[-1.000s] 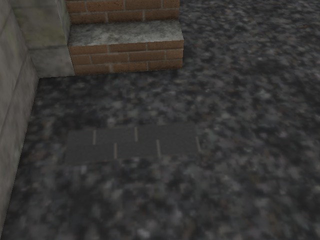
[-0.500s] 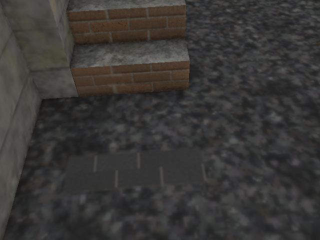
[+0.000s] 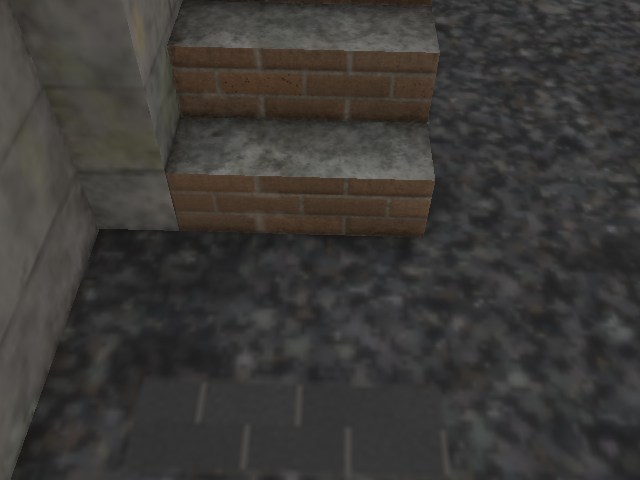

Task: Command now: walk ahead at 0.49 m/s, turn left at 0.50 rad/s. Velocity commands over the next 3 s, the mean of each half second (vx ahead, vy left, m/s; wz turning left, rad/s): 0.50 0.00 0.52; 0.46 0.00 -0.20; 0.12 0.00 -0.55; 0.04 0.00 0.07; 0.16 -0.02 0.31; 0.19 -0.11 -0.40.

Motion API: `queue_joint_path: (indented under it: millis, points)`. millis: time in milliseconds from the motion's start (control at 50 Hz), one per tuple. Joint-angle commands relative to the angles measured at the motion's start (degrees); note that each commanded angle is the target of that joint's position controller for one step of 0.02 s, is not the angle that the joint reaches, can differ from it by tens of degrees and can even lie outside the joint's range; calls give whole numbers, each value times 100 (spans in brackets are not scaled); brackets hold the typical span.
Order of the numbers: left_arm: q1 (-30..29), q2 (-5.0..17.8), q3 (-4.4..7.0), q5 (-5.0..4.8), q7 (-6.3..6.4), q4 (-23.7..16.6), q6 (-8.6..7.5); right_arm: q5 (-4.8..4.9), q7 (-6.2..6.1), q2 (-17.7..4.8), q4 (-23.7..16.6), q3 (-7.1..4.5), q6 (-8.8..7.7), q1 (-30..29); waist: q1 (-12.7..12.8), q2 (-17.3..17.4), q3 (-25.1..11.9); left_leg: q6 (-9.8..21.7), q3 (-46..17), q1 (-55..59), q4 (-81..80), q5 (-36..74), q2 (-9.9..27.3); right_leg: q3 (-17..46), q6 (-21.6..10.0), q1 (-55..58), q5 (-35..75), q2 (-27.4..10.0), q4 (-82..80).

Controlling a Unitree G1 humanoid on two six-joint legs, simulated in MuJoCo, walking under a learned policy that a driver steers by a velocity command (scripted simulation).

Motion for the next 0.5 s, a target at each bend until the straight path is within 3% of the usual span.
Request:
queue_joint_path:
  millis: [20,80,140,180,200,220,240,260,280,300,320,340,380,400,440,460,500]
  points:
    - [12,292,76,54,92,-367,53,46,-136,-931,-537,-213,-119,-307,194,408,169,874,-1133,-1252,-984,255,1216,-293,204,775,1084,188,-1345]
    - [-645,228,37,-60,55,-580,26,130,-181,-1019,-487,-259,-52,99,-122,569,12,684,-1291,-786,-706,7,1234,-286,288,1020,1565,483,-2546]
    - [-971,445,90,-144,-31,-766,-32,171,-215,-953,-465,-257,23,316,-226,590,-70,635,-1853,-100,-280,-452,1472,-77,278,1056,1314,555,-3122]
    - [-941,616,155,-165,-95,-829,-113,131,-245,-981,-524,-269,71,278,-111,703,-116,572,-2223,221,99,-469,1585,-31,156,1319,794,609,-3409]
    - [-702,680,195,-168,-106,-784,-153,111,-255,-967,-574,-268,98,196,51,798,-180,506,-2314,266,352,-344,1542,-91,51,1669,588,630,-3586]
    - [-187,793,267,-143,-88,-655,-184,91,-253,-819,-634,-220,115,137,303,816,-412,361,-2237,154,822,-195,1317,-135,-121,2407,476,567,-3798]
    - [681,1079,359,-59,-47,-546,-210,42,-222,-493,-757,-101,84,24,702,464,-1078,142,-1795,-445,2179,-340,991,500,-497,3792,331,-209,-3693]
    - [1436,1607,513,26,-7,-422,-123,155,-186,-129,-915,15,-5,635,620,-1152,-1899,-279,-797,-2370,3944,-1756,181,2647,-1439,5897,-413,-1547,-3910]
    - [1520,1264,472,-48,-43,-378,-65,249,-188,-569,-956,-41,-35,725,618,-1561,-1880,-345,-742,-3397,5059,-2602,540,3977,-1622,6013,-1526,-1995,-4289]
    - [1247,791,353,-71,-42,-496,-48,253,-193,-1037,-947,-163,5,315,707,-781,-1126,-373,-847,-3661,5529,-2109,803,3256,-1360,5347,-1639,-1753,-4369]
    - [949,672,301,-72,-50,-548,-8,185,-203,-1006,-1008,-182,59,10,624,-279,-655,-434,-664,-3543,5592,-1618,1004,2386,-1143,4644,-999,-1473,-4441]
    - [682,559,258,-73,-71,-539,19,121,-192,-903,-1073,-191,85,-150,497,-144,-299,-481,-622,-3396,5341,-1264,1142,1781,-1049,4043,-406,-1175,-4628]
    - [426,463,219,-47,-101,-480,17,146,-172,-740,-1108,-221,176,-135,279,-378,13,-521,-424,-2963,5082,-978,1370,857,-870,3321,380,-802,-4946]
    - [497,483,231,-55,-129,-415,-10,144,-170,-601,-1134,-195,206,-111,260,-402,-18,-540,-337,-2844,5012,-878,1380,600,-918,3182,720,-713,-5035]
    - [660,601,279,-69,-171,-259,-54,112,-180,-478,-1227,-170,229,-200,232,-314,-16,-575,-357,-2856,4624,-636,1374,246,-1063,3145,1291,-677,-5151]
    - [689,737,322,-27,-189,-196,-74,64,-155,-515,-1296,-176,232,-280,215,-278,-23,-613,-389,-2833,4323,-438,1361,74,-1119,3138,1672,-676,-5159]
    - [698,804,342,-63,-186,-105,-51,44,-111,-454,-1410,-134,207,-568,252,-207,-15,-631,-300,-2733,3431,-4,1374,-251,-1110,3211,1875,-613,-5173]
